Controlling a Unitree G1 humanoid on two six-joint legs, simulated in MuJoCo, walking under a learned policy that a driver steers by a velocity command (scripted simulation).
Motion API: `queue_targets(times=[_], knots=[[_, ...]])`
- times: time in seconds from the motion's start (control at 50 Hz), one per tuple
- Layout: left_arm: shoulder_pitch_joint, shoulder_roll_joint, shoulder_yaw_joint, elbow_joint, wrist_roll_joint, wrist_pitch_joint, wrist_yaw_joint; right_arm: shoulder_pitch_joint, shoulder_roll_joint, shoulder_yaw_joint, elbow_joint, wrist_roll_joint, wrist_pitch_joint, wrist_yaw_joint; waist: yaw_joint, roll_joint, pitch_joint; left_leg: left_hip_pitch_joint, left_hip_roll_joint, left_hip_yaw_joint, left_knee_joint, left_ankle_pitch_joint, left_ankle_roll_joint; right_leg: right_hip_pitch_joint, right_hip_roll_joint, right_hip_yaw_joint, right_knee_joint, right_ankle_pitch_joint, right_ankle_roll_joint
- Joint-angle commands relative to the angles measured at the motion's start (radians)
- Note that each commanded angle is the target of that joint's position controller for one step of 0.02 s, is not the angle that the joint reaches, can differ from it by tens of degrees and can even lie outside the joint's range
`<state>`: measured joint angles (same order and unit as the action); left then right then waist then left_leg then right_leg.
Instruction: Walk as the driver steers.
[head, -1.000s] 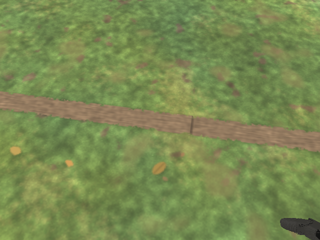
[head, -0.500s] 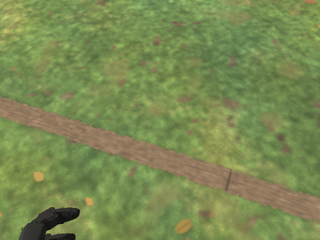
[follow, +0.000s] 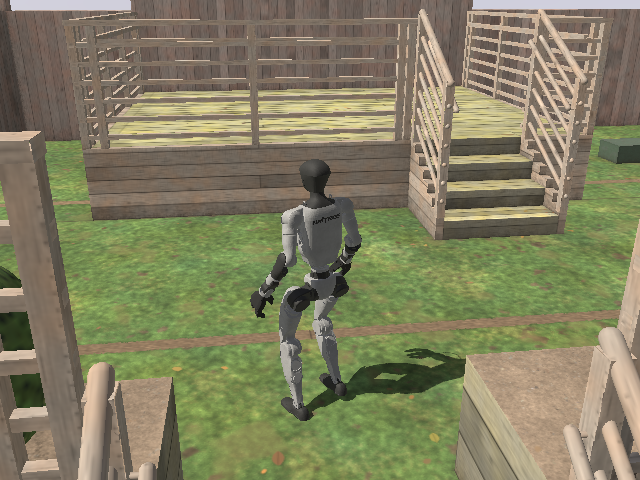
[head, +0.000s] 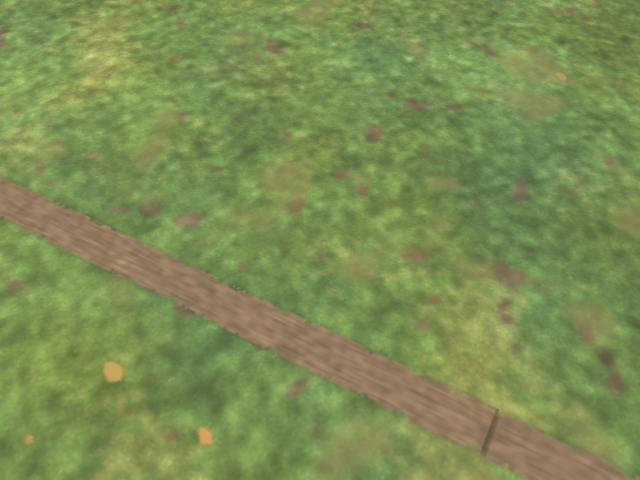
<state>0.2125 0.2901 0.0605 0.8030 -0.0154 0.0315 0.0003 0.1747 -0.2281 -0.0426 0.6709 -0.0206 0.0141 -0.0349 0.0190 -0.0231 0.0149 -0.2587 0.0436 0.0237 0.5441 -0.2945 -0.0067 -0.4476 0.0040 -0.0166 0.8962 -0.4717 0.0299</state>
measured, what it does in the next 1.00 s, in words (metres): walks ahead, turning right: right foot, then left foot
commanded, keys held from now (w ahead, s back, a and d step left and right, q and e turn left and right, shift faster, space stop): e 0.30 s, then w+e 0.48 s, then w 0.22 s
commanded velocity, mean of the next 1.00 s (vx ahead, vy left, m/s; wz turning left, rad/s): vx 0.24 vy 0.00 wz -0.49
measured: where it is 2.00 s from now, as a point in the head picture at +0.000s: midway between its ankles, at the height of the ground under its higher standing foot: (529, 386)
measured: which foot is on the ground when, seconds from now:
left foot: down 0.00-0.16, up 0.18-0.66, down 0.68-1.00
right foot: up 0.00-0.14, down 0.16-0.68, up 0.70-1.00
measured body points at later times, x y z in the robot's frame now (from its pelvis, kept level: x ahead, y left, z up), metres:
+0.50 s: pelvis +0.01 -0.04 +0.02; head +0.03 -0.07 +0.46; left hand +0.20 +0.20 -0.08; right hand +0.11 -0.36 -0.09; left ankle +0.10 +0.11 -0.69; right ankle -0.01 -0.12 -0.73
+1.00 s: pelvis +0.18 -0.08 +0.01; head +0.21 -0.08 +0.46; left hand +0.48 +0.02 -0.09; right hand +0.03 -0.31 -0.11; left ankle +0.15 +0.07 -0.73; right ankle +0.22 -0.30 -0.68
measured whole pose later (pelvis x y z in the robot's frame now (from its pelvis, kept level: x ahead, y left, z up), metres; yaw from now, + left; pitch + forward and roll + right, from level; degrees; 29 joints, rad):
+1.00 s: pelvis +0.18 -0.08 +0.01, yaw -33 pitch +2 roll +1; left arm 0.15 0.29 0.06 0.64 -0.01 -0.04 -0.03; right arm 0.41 -0.25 -0.06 0.83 0.01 -0.09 0.00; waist -0.09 -0.06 0.01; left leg 0.01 -0.01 0.06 0.24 -0.30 0.01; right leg -0.70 -0.07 0.07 0.81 -0.06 0.02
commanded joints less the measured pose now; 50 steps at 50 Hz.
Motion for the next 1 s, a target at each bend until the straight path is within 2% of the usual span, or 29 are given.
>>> queue_targets(times=[0.02,0.08,0.12,0.14,0.16,0.18,0.2,0.22,0.24,0.26,0.28,0.3,0.34,0.38,0.4,0.48,0.58,0.64,0.66,0.68,0.7,0.72,0.74,0.76,0.8,0.84,0.88,0.96,1.0], knots=[[-0.055,0.053,0.019,-0.092,-0.008,0.000,0.002,-0.031,-0.177,-0.059,-0.053,0.016,-0.015,-0.013,-0.031,0.168,-0.054,0.141,0.266,-0.169,-0.140,0.527,0.215,-0.117,-0.040,0.013,0.058,-0.035,0.020],[-0.074,0.057,0.016,-0.119,-0.012,0.003,-0.013,-0.029,-0.194,-0.069,-0.044,0.020,0.005,-0.019,-0.052,0.200,-0.095,0.166,0.260,-0.123,-0.098,0.577,0.205,-0.032,-0.024,-0.043,-0.089,0.024,0.021],[-0.034,0.065,0.021,-0.121,-0.011,0.007,-0.025,-0.038,-0.211,-0.076,-0.035,0.036,0.010,-0.022,-0.026,0.195,-0.105,0.149,0.261,-0.098,-0.052,0.543,0.180,0.056,-0.003,-0.080,-0.237,0.132,-0.005],[0.005,0.069,0.026,-0.110,-0.007,0.009,-0.026,-0.043,-0.208,-0.076,-0.028,0.047,0.010,-0.022,-0.003,0.179,-0.108,0.112,0.245,-0.068,-0.007,0.482,0.145,0.136,0.021,-0.098,-0.352,0.236,-0.030],[0.028,0.102,0.039,-0.108,0.004,0.009,-0.018,0.008,-0.185,-0.073,-0.006,0.046,0.006,-0.018,-0.003,0.095,-0.105,0.040,0.196,-0.007,0.100,0.329,0.077,0.232,0.017,-0.031,-0.460,0.394,-0.066],[0.057,0.247,0.075,-0.125,0.008,0.007,0.001,0.018,-0.119,-0.053,-0.036,-0.003,0.000,-0.013,-0.029,-0.213,-0.119,-0.228,0.075,0.105,0.404,-0.056,-0.045,0.415,-0.230,0.323,-0.493,0.830,-0.172],[0.096,0.275,0.072,-0.137,0.043,-0.009,-0.012,-0.114,-0.112,-0.044,-0.089,-0.006,-0.006,-0.020,0.049,-0.292,-0.148,-0.402,-0.060,-0.013,0.600,-0.423,-0.077,0.416,-0.406,0.567,-0.539,0.988,-0.392],[0.091,0.244,0.061,-0.148,0.053,-0.029,-0.019,-0.137,-0.155,-0.057,-0.082,0.010,-0.007,-0.021,0.065,-0.142,-0.154,-0.433,-0.036,-0.097,0.713,-0.406,-0.069,0.428,-0.385,0.523,-0.545,0.911,-0.412],[0.044,0.218,0.055,-0.150,0.039,-0.041,-0.013,-0.128,-0.161,-0.061,-0.070,0.021,-0.006,-0.023,0.034,-0.096,-0.123,-0.451,-0.020,-0.110,0.722,-0.321,-0.058,0.415,-0.328,0.440,-0.529,0.828,-0.359],[0.000,0.195,0.051,-0.156,0.016,-0.041,-0.002,-0.118,-0.160,-0.065,-0.047,0.018,-0.002,-0.033,0.018,-0.046,-0.102,-0.460,-0.007,-0.115,0.684,-0.238,-0.059,0.402,-0.279,0.386,-0.524,0.764,-0.305],[-0.035,0.174,0.042,-0.163,-0.001,-0.035,0.009,-0.110,-0.173,-0.070,-0.043,0.012,0.002,-0.040,0.002,-0.054,-0.093,-0.446,-0.002,-0.123,0.650,-0.173,-0.064,0.384,-0.251,0.362,-0.527,0.749,-0.277],[-0.040,0.166,0.037,-0.167,-0.004,-0.027,0.017,-0.093,-0.163,-0.070,-0.037,0.014,0.001,-0.038,-0.011,-0.074,-0.103,-0.401,-0.019,-0.114,0.653,-0.127,-0.071,0.357,-0.224,0.341,-0.532,0.761,-0.268],[-0.005,0.157,0.037,-0.169,-0.007,-0.020,0.029,-0.054,-0.148,-0.068,-0.029,0.021,-0.011,-0.018,-0.014,-0.083,-0.139,-0.387,-0.030,-0.099,0.574,-0.037,-0.075,0.376,-0.184,0.345,-0.590,0.415,-0.264],[0.024,0.158,0.036,-0.173,-0.009,-0.022,0.038,-0.111,-0.141,-0.065,-0.046,0.028,-0.026,-0.002,0.012,-0.103,-0.082,-0.418,-0.035,-0.096,0.433,0.004,-0.067,0.370,-0.182,0.412,-0.674,0.061,-0.268],[0.025,0.160,0.036,-0.177,-0.004,-0.026,0.039,-0.130,-0.144,-0.065,-0.052,0.030,-0.035,0.002,0.015,-0.116,-0.058,-0.415,-0.038,-0.101,0.368,0.015,-0.066,0.365,-0.185,0.436,-0.693,0.012,-0.268],[0.048,0.187,0.047,-0.173,-0.006,-0.042,0.041,-0.165,-0.136,-0.061,-0.054,0.030,-0.081,0.019,0.034,-0.117,-0.027,-0.343,-0.052,-0.110,0.154,0.053,-0.063,0.340,-0.181,0.462,-0.695,0.019,-0.267],[0.053,0.191,0.050,-0.175,-0.011,-0.046,0.022,-0.154,-0.154,-0.065,-0.050,0.044,-0.119,0.041,0.036,-0.126,-0.018,-0.180,-0.078,-0.102,0.009,0.034,-0.038,0.245,-0.151,0.518,-0.659,-0.029,-0.265],[0.024,0.163,0.040,-0.183,-0.015,-0.043,0.016,-0.074,-0.157,-0.072,-0.030,0.054,-0.136,0.040,-0.027,-0.108,-0.021,0.028,-0.080,-0.085,-0.125,0.109,-0.007,0.150,-0.107,0.541,-0.595,-0.059,-0.227],[0.019,0.134,0.031,-0.188,-0.012,-0.044,0.015,-0.016,-0.170,-0.079,-0.014,0.052,-0.138,0.035,-0.058,-0.088,-0.036,0.150,-0.050,-0.092,-0.155,0.113,0.008,0.081,-0.073,0.516,-0.533,-0.069,-0.197],[0.006,0.074,0.012,-0.199,-0.007,-0.049,0.013,0.101,-0.210,-0.091,0.005,0.041,-0.139,0.025,-0.106,-0.016,-0.087,0.332,0.082,-0.216,-0.178,0.029,0.053,-0.052,-0.018,0.440,-0.348,-0.125,-0.147],[0.026,0.012,-0.003,-0.223,-0.005,-0.055,0.014,0.181,-0.271,-0.096,0.014,0.010,-0.134,0.021,-0.103,0.172,-0.129,0.458,0.264,-0.512,-0.281,-0.231,0.143,-0.236,0.109,0.241,-0.032,-0.140,-0.088],[0.021,0.092,0.013,-0.260,-0.019,-0.065,0.015,0.182,-0.301,-0.107,0.029,0.000,-0.133,0.035,-0.075,0.264,-0.054,0.381,0.381,-0.746,-0.343,-0.441,0.232,-0.396,0.047,0.205,0.124,-0.126,-0.078],[0.022,0.148,0.029,-0.238,-0.017,-0.066,0.013,0.129,-0.231,-0.088,0.014,0.020,-0.132,0.035,-0.068,0.210,0.026,0.334,0.348,-0.670,-0.352,-0.455,0.227,-0.440,-0.008,0.201,0.202,-0.047,-0.065],[0.029,0.156,0.036,-0.217,-0.010,-0.064,0.009,0.102,-0.185,-0.074,0.007,0.027,-0.129,0.031,-0.063,0.178,0.051,0.313,0.287,-0.552,-0.351,-0.355,0.191,-0.438,-0.022,0.184,0.237,0.036,-0.052],[0.012,0.124,0.034,-0.214,-0.005,-0.069,-0.003,0.085,-0.160,-0.058,0.010,0.019,-0.124,0.026,-0.055,0.147,0.053,0.263,0.226,-0.385,-0.364,-0.128,0.157,-0.410,-0.056,0.172,0.247,0.158,-0.040],[-0.009,0.077,0.021,-0.219,-0.005,-0.077,-0.011,0.116,-0.157,-0.053,0.029,0.009,-0.131,0.029,-0.060,0.137,0.047,0.217,0.189,-0.275,-0.387,0.023,0.164,-0.377,-0.055,0.152,0.238,0.247,-0.030],[-0.039,0.061,0.014,-0.231,-0.004,-0.080,-0.012,0.137,-0.162,-0.052,0.049,0.012,-0.132,0.031,-0.063,0.124,0.052,0.207,0.179,-0.210,-0.401,0.122,0.184,-0.381,-0.054,0.144,0.170,0.302,-0.015],[-0.151,0.022,-0.008,-0.262,0.006,-0.093,-0.028,0.157,-0.192,-0.051,0.083,0.031,-0.119,0.031,-0.084,0.114,0.063,0.184,0.156,-0.095,-0.405,0.281,0.181,-0.290,-0.071,0.052,-0.097,0.442,-0.004],[-0.218,0.008,-0.017,-0.279,0.001,-0.100,-0.041,0.201,-0.210,-0.051,0.108,0.042,-0.111,0.030,-0.109,0.108,0.078,0.183,0.168,-0.076,-0.407,0.293,0.180,-0.229,-0.064,0.012,-0.200,0.464,-0.013]])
